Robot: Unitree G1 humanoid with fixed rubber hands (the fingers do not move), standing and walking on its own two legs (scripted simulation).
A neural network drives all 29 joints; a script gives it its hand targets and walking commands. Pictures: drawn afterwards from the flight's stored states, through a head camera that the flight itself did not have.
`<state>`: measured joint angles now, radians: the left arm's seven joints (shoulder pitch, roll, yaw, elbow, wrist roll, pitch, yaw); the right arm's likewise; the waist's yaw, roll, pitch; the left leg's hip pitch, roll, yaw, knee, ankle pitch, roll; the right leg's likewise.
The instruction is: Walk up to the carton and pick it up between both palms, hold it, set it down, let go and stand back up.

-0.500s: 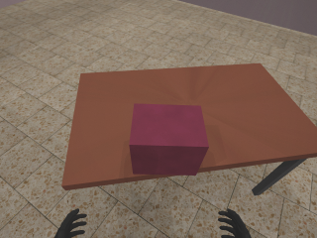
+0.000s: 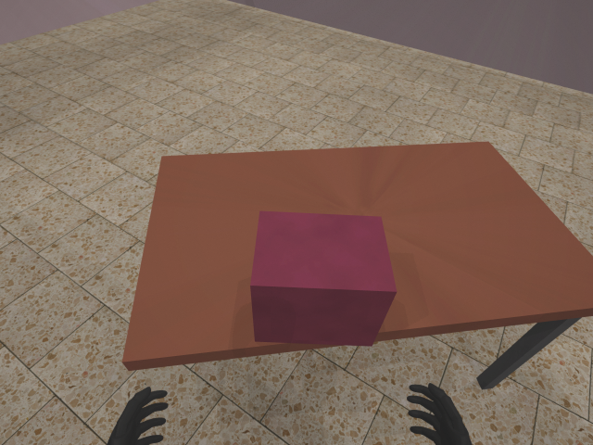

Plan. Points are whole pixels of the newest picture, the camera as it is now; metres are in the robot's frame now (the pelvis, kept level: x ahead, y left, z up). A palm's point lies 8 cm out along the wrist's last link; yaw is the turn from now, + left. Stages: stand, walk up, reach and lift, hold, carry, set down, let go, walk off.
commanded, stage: reach and lift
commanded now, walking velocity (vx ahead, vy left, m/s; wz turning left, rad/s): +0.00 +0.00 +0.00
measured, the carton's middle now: (317, 280) +0.43 -0.04 -0.08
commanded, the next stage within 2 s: none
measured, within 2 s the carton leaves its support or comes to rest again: neither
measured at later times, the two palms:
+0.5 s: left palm (129, 407) +0.20 +0.23 -0.06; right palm (447, 406) +0.20 -0.21 -0.06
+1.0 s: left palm (138, 344) +0.27 +0.23 -0.02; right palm (438, 343) +0.28 -0.21 -0.02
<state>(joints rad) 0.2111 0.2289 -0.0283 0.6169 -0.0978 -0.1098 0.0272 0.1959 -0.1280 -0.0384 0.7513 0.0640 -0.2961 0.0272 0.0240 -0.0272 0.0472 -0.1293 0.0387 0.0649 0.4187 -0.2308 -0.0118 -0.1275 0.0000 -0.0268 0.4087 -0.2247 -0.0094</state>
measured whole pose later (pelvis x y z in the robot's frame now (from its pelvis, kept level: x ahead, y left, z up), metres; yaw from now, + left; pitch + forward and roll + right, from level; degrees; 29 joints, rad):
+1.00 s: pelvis +0.00 +0.00 -0.01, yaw +0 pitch +3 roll +0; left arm -0.17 0.27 -0.06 0.84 -0.26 -0.40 0.02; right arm -0.21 -0.21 0.09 0.95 0.31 -0.47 0.00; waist 0.00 -0.01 -0.03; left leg -0.32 0.04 0.03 0.57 -0.30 -0.02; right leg -0.31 0.01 -0.02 0.56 -0.29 -0.01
